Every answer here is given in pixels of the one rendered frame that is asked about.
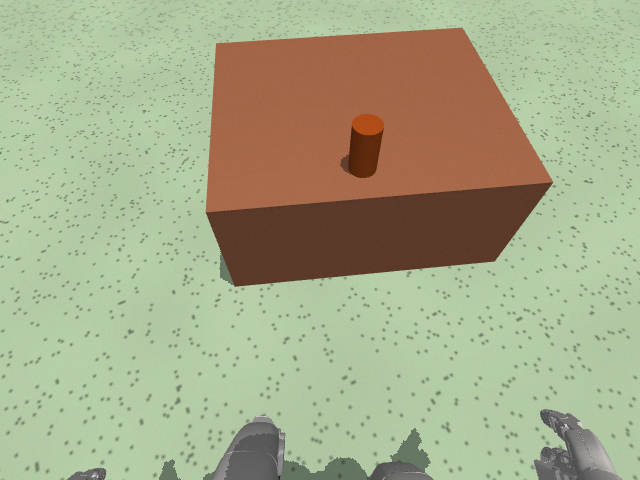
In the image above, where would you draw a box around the right robot hand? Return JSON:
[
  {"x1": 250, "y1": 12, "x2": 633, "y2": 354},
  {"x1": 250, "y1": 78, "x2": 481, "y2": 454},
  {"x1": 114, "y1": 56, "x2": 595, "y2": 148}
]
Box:
[{"x1": 534, "y1": 409, "x2": 617, "y2": 480}]

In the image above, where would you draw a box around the can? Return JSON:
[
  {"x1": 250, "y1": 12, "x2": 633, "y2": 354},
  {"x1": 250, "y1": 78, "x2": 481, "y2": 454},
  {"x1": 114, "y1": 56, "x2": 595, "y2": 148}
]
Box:
[{"x1": 348, "y1": 114, "x2": 384, "y2": 178}]

